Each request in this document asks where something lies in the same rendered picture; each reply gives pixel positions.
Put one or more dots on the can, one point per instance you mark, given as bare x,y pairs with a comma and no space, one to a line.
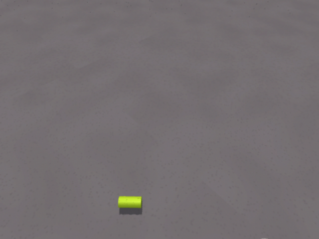
130,202

